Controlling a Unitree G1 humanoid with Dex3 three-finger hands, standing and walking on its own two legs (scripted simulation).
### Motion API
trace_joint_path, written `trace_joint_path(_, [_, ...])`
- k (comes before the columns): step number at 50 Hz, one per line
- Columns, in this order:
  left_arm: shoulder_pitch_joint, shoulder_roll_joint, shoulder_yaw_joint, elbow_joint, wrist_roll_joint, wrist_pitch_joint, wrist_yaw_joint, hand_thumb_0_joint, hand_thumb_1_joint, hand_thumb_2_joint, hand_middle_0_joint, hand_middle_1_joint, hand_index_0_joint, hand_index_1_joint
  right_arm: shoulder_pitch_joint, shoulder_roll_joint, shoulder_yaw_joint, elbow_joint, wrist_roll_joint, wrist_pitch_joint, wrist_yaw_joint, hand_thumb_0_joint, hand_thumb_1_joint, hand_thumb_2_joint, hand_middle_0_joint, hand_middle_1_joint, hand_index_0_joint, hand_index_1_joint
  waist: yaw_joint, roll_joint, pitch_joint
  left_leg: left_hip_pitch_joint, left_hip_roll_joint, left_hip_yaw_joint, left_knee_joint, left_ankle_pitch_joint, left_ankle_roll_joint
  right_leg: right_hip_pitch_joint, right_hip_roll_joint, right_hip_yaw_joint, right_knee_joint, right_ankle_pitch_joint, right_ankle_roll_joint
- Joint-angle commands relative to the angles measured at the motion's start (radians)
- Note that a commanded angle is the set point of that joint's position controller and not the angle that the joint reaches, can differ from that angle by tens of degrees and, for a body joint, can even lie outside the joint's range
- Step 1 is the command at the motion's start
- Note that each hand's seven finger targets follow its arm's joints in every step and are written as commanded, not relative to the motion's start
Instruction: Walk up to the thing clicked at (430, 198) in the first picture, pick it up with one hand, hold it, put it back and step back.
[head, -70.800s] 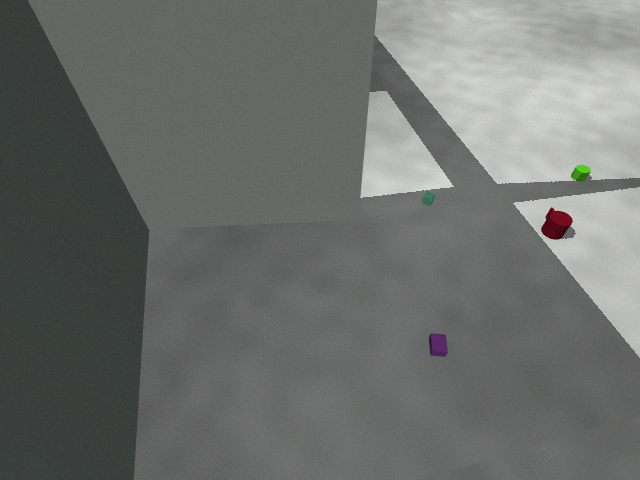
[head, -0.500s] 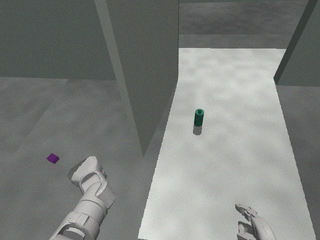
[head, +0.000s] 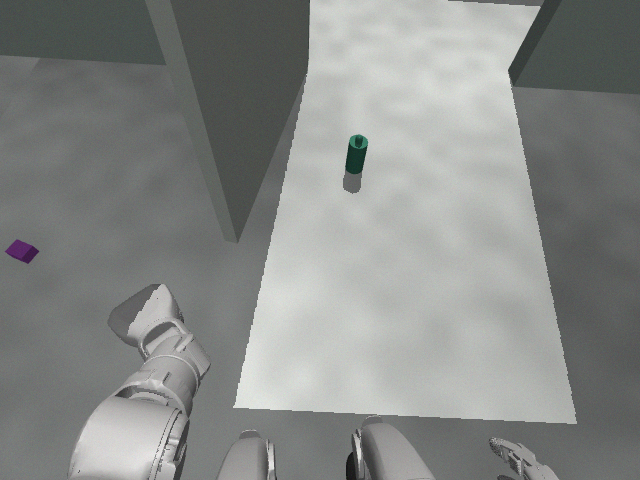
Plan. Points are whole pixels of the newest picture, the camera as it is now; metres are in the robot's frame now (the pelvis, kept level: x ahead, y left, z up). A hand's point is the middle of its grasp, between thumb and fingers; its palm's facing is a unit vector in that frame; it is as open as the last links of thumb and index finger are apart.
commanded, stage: crouch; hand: left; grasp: from above
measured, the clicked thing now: (162, 339) +0.35 +0.24 -0.18
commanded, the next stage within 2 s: rise first in 1.44 s
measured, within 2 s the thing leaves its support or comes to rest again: rests again in 0.94 s
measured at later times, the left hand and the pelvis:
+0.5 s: hand (199, 331) +0.42 +0.22 -0.34, palm faces -0.30 -0.28 -0.91, open 4.0 cm; pelvis -0.04 +0.00 -0.21, yaw -2 degrees
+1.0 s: hand (208, 336) +0.44 +0.22 -0.45, palm faces -0.31 -0.28 -0.91, open 4.8 cm; pelvis -0.06 +0.00 -0.31, yaw -3 degrees
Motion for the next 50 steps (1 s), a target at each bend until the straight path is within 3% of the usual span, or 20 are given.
trace_joint_path(1, [-0.524,0.226,0.071,-0.065,0.012,-0.015,0.139,0.0,1.024,0.165,-1.4,-0.116,-1.41,-0.108,0.04,-0.14,-0.044,-0.059,-0.017,-0.024,0.011,0.0,-0.882,-0.894,0.199,0.299,0.199,0.299,-0.018,0.124,-0.503,0.006,-0.019,0.009,0.078,0.187,-0.02,-0.045,0.031,-0.022,0.098,0.173,-0.053])
trace_joint_path(4, [-0.606,0.245,0.099,-0.019,-0.017,-0.028,0.15,0.0,0.944,0.227,-1.362,-0.119,-1.357,-0.126,0.037,-0.154,-0.046,-0.036,-0.03,-0.027,0.017,0.0,-0.882,-0.893,0.199,0.299,0.199,0.299,-0.057,0.137,-0.595,-0.096,-0.014,-0.01,0.173,0.146,-0.02,-0.156,0.036,-0.033,0.192,0.138,-0.051])
trace_joint_path(8, [-0.627,0.346,0.157,0.027,-0.029,-0.038,0.142,0.0,0.941,0.226,-1.345,-0.166,-1.351,-0.161,0.056,-0.167,-0.045,-0.009,-0.038,-0.028,0.025,0.0,-0.886,-0.894,0.2,0.299,0.2,0.299,-0.058,0.155,-0.71,-0.222,-0.017,0.002,0.278,0.119,-0.014,-0.174,0.031,-0.042,0.291,0.123,-0.045])
trace_joint_path(10, [-0.668,0.365,0.169,0.017,-0.027,-0.043,0.133,0.0,0.918,0.231,-1.343,-0.168,-1.347,-0.167,0.068,-0.157,-0.044,-0.001,-0.038,-0.026,0.026,0.0,-0.893,-0.896,0.199,0.299,0.2,0.299,-0.082,0.16,-0.76,-0.272,-0.017,0.007,0.335,0.091,-0.005,-0.2,0.033,-0.04,0.326,0.114,-0.041])
trace_joint_path(14, [-0.658,0.417,0.186,0.078,-0.016,-0.069,0.101,0.0,0.873,0.121,-1.303,-0.107,-1.318,-0.095,0.065,-0.148,-0.032,0.014,-0.051,-0.032,0.027,0.0,-0.897,-0.897,0.199,0.299,0.2,0.299,-0.112,0.145,-0.693,-0.441,-0.019,-0.002,0.438,0.001,0.012,-0.331,0.032,-0.044,0.399,0.012,-0.037])
trace_joint_path(16, [-0.663,0.383,0.176,0.094,-0.029,-0.093,0.077,0.0,0.813,0.06,-1.242,-0.113,-1.27,-0.087,0.074,-0.127,-0.027,0.017,-0.056,-0.036,0.031,0.0,-0.899,-0.898,0.199,0.299,0.2,0.299,-0.132,0.128,-0.674,-0.497,-0.018,-0.004,0.501,-0.011,0.018,-0.374,0.029,-0.044,0.435,-0.001,-0.031])
trace_joint_path(20, [-0.682,0.427,0.177,0.075,0.012,-0.134,0.045,0.0,0.747,0.067,-1.191,-0.161,-1.223,-0.131,0.095,-0.146,-0.022,0.015,-0.064,-0.044,0.041,0.0,-0.905,-0.901,0.199,0.299,0.2,0.299,-0.144,0.149,-0.706,-0.565,-0.018,-0.008,0.59,-0.001,0.024,-0.447,0.026,-0.048,0.521,0.025,-0.028])
trace_joint_path(24, [-0.711,0.45,0.187,0.086,0.046,-0.153,0.045,0.0,0.725,0.073,-1.182,-0.171,-1.213,-0.142,0.117,-0.157,-0.018,0.012,-0.07,-0.043,0.049,0.0,-0.909,-0.904,0.199,0.299,0.199,0.299,-0.151,0.187,-0.749,-0.587,-0.019,-0.012,0.649,0.022,0.018,-0.519,0.026,-0.064,0.6,0.053,-0.032])
trace_joint_path(26, [-0.731,0.481,0.201,0.079,0.059,-0.158,0.048,0.0,0.71,0.082,-1.165,-0.187,-1.196,-0.157,0.117,-0.168,-0.021,0.015,-0.073,-0.043,0.051,0.0,-0.909,-0.904,0.199,0.299,0.199,0.299,-0.139,0.218,-0.755,-0.593,-0.018,-0.014,0.671,0.022,0.017,-0.57,0.027,-0.071,0.633,0.038,-0.035])
trace_joint_path(27, [-0.721,0.469,0.198,0.101,0.062,-0.156,0.046,0.0,0.705,0.097,-1.164,-0.192,-1.194,-0.164,0.121,-0.169,-0.018,0.019,-0.076,-0.045,0.054,0.0,-0.911,-0.905,0.199,0.299,0.199,0.299,-0.161,0.215,-0.731,-0.586,-0.016,-0.03,0.682,0.026,0.013,-0.612,0.02,-0.078,0.658,0.04,-0.035])
trace_joint_path(31, [-0.786,0.505,0.212,0.072,0.081,-0.168,0.05,0.0,0.687,0.096,-1.158,-0.17,-1.183,-0.147,0.128,-0.185,-0.018,0.021,-0.082,-0.051,0.06,0.0,-0.909,-0.904,0.199,0.299,0.2,0.299,-0.161,0.266,-0.76,-0.604,-0.015,-0.034,0.726,0.019,0.009,-0.682,0.019,-0.086,0.724,0.025,-0.038])
trace_joint_path(35, [-0.842,0.481,0.208,0.098,0.074,-0.168,0.045,0.0,0.68,0.114,-1.153,-0.182,-1.177,-0.16,0.145,-0.195,-0.023,0.033,-0.092,-0.057,0.072,0.0,-0.91,-0.905,0.199,0.299,0.199,0.299,-0.198,0.266,-0.74,-0.64,-0.013,-0.031,0.785,0.02,0.014,-0.726,0.016,-0.085,0.762,0.033,-0.034])
trace_joint_path(38, [-0.829,0.511,0.219,0.153,0.087,-0.17,0.039,0.0,0.663,0.085,-1.138,-0.165,-1.164,-0.14,0.152,-0.208,-0.017,0.038,-0.099,-0.062,0.08,0.0,-0.91,-0.905,0.199,0.3,0.2,0.3,-0.198,0.263,-0.7,-0.695,-0.016,-0.026,0.817,0.007,0.016,-0.758,0.015,-0.084,0.791,0.018,-0.033])
trace_joint_path(40, [-0.814,0.537,0.232,0.177,0.094,-0.175,0.039,0.0,0.674,0.112,-1.147,-0.166,-1.168,-0.146,0.148,-0.218,-0.015,0.035,-0.1,-0.063,0.085,0.0,-0.907,-0.904,0.199,0.3,0.2,0.3,-0.182,0.266,-0.701,-0.706,-0.017,-0.032,0.829,-0.006,0.014,-0.787,0.015,-0.088,0.817,-0.004,-0.035])
trace_joint_path(43, [-0.867,0.541,0.23,0.179,0.106,-0.185,0.036,0.0,0.683,0.108,-1.148,-0.181,-1.173,-0.157,0.156,-0.223,-0.015,0.037,-0.107,-0.067,0.089,0.0,-0.909,-0.904,0.199,0.3,0.199,0.3,-0.208,0.272,-0.682,-0.739,-0.02,-0.027,0.865,-0.018,0.017,-0.816,0.013,-0.085,0.84,-0.01,-0.033])
trace_joint_path(46, [-0.86,0.589,0.245,0.224,0.11,-0.189,0.037,0.0,0.675,0.095,-1.138,-0.175,-1.164,-0.15,0.156,-0.224,-0.01,0.041,-0.114,-0.068,0.094,0.0,-0.908,-0.903,0.199,0.3,0.2,0.3,-0.203,0.231,-0.677,-0.811,-0.023,-0.005,0.911,-0.033,0.029,-0.796,0.022,-0.081,0.844,-0.026,-0.027])
trace_joint_path(47, [-0.884,0.578,0.237,0.211,0.111,-0.199,0.034,0.0,0.674,0.11,-1.132,-0.193,-1.16,-0.167,0.163,-0.216,-0.004,0.043,-0.118,-0.071,0.097,0.0,-0.908,-0.903,0.199,0.3,0.2,0.3,-0.219,0.238,-0.684,-0.835,-0.027,0.0,0.923,-0.031,0.029,-0.781,0.024,-0.078,0.854,-0.023,-0.026])
trace_joint_path(49, [-0.91,0.628,0.255,0.205,0.118,-0.206,0.034,0.0,0.682,0.089,-1.127,-0.189,-1.159,-0.158,0.162,-0.232,-0.004,0.046,-0.12,-0.076,0.098,0.0,-0.905,-0.902,0.2,0.3,0.2,0.3,-0.209,0.254,-0.681,-0.841,-0.026,-0.002,0.938,-0.042,0.031,-0.817,0.023,-0.08,0.87,-0.042,-0.027])
trace_joint_path(50, [-0.886,0.606,0.249,0.261,0.12,-0.204,0.038,0.0,0.686,0.108,-1.141,-0.181,-1.168,-0.156,0.17,-0.229,0.0,0.047,-0.124,-0.074,0.101,0.0,-0.905,-0.902,0.2,0.3,0.2,0.3,-0.217,0.233,-0.662,-0.865,-0.026,0.001,0.95,-0.055,0.032,-0.809,0.027,-0.083,0.871,-0.051,-0.026])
